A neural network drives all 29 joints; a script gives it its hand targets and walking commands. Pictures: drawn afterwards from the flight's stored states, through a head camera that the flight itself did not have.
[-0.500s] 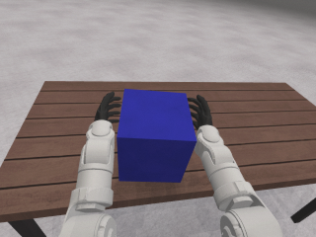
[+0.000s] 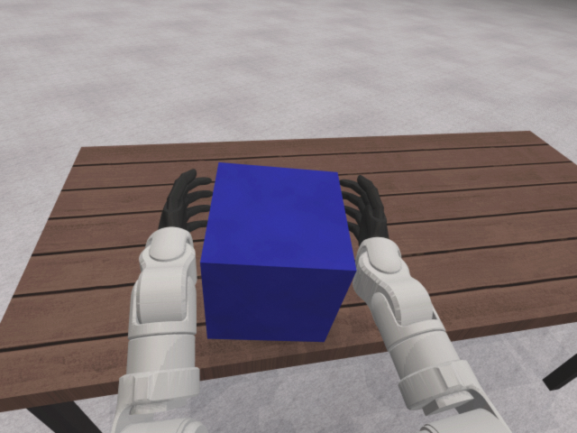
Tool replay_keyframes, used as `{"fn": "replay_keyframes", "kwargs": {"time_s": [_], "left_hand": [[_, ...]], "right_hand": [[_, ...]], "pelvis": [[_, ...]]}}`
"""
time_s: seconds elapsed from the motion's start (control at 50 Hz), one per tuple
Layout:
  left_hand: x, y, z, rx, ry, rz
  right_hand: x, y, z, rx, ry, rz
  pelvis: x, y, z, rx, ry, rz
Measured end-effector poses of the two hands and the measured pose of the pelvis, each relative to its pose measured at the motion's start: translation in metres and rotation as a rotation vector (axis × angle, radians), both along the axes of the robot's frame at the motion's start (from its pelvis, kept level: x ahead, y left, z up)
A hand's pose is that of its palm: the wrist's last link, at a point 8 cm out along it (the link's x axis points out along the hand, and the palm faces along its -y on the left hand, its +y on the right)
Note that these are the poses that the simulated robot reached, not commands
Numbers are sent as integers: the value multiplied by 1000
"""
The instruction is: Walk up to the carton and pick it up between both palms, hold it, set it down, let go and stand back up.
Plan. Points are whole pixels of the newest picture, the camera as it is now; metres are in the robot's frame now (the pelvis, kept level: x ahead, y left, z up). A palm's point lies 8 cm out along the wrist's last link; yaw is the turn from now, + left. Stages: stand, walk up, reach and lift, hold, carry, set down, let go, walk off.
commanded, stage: reach and lift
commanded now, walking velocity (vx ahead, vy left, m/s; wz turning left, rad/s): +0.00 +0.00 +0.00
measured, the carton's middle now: (273, 254) +0.35 +0.01 +0.11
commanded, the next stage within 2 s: hold in 0.08 s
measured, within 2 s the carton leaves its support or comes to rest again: neither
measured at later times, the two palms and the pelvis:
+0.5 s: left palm (179, 211) +0.35 +0.13 +0.19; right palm (382, 214) +0.35 -0.13 +0.18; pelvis -0.01 +0.00 +0.00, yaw -1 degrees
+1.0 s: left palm (167, 213) +0.35 +0.14 +0.18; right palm (372, 217) +0.35 -0.11 +0.18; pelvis -0.01 +0.00 +0.00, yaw +0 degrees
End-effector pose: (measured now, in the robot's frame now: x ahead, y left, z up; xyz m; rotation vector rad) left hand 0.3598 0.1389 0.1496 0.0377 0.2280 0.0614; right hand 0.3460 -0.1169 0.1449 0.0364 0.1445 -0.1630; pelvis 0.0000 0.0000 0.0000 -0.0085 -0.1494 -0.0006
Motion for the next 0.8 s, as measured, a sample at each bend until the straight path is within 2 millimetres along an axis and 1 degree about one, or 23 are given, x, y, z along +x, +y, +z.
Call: {"fn": "replay_keyframes", "kwargs": {"time_s": [0.04, 0.08, 0.12, 0.16, 0.2, 0.28, 0.36, 0.42, 0.5, 0.58, 0.62, 0.7, 0.8], "left_hand": [[-3, 1, 6, -16, -36, 8], [-5, 1, 16, -18, -78, 19], [-5, 1, 27, -1, -107, 26], [-4, 1, 34, 30, -105, 28], [-2, 0, 35, 48, -69, 26], [0, -2, 26, 51, 12, 20], [-2, -5, 20, 54, 15, 17], [-3, -7, 23, 40, -19, 25], [-6, -9, 36, 15, -81, 36], [-6, -9, 40, 23, -71, 33], [-6, -7, 37, 28, -48, 31], [-8, -3, 30, 3, -20, 38], [-11, 2, 31, -4, -42, 38]], "right_hand": [[-2, 1, 9, 10, -38, 0], [-1, 2, 21, 15, -80, 4], [0, 2, 32, 6, -108, 10], [1, 1, 38, -9, -105, 15], [4, 0, 36, -19, -69, 22], [5, -2, 25, -10, 6, 21], [4, -4, 18, 19, 2, 17], [3, -7, 22, 33, -36, 18], [1, -8, 36, 35, -99, 19], [3, -9, 46, 14, -90, 24], [3, -7, 46, -4, -68, 31], [3, -3, 40, -20, -40, 38], [-2, 2, 38, 10, -63, 32]], "pelvis": [[-3, 1, 0, -2, 18, -1], [-6, 2, 0, -5, 32, -4], [-8, 2, -1, -6, 35, -6], [-10, 3, -1, -5, 26, -6], [-12, 3, -1, -2, 11, -5], [-13, 4, 0, 2, -8, -3], [-12, 4, 0, 0, -5, -7], [-11, 3, -1, -1, 6, -9], [-10, -1, -1, -2, 12, -10], [-10, -6, -1, 0, -6, -11], [-10, -7, -1, 1, -18, -9], [-9, -10, -1, 2, -25, -1], [-10, -9, -1, -2, -24, 8]]}}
